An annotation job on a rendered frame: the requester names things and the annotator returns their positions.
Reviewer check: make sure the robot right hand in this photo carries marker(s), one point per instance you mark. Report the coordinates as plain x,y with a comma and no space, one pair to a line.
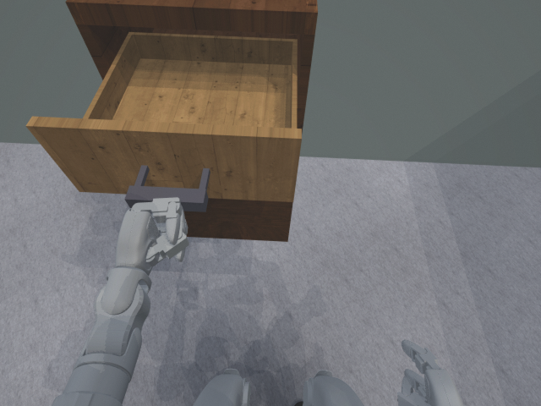
435,389

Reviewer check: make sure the robot left forearm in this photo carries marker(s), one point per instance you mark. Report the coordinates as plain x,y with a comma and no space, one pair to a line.
106,363

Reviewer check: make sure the right robot thigh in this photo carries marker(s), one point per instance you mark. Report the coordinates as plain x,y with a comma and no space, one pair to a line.
329,391

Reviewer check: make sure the drawer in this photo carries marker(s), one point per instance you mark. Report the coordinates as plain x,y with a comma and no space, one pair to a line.
180,103

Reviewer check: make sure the handle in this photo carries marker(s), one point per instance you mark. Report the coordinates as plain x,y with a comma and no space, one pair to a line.
191,199

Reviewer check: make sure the cabinet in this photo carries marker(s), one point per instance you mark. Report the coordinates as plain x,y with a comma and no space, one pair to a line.
104,25

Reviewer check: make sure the left robot shin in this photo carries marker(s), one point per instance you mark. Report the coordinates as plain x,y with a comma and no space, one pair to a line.
231,371

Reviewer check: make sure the robot left hand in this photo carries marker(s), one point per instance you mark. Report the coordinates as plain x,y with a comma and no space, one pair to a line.
139,231

